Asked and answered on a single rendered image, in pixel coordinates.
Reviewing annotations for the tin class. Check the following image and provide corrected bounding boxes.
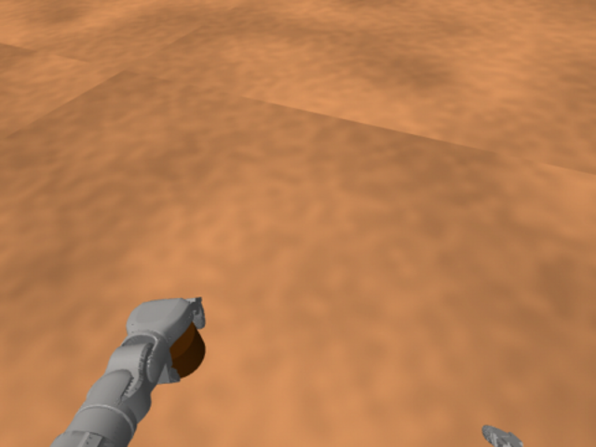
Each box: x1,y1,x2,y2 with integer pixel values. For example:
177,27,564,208
169,321,206,378

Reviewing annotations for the left robot arm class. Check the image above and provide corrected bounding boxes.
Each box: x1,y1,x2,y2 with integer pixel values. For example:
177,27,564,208
49,330,169,447

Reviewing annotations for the right robot hand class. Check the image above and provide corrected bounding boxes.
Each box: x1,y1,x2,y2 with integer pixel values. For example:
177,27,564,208
482,426,523,447

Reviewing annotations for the left robot hand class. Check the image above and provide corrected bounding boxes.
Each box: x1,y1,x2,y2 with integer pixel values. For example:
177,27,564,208
126,297,205,385

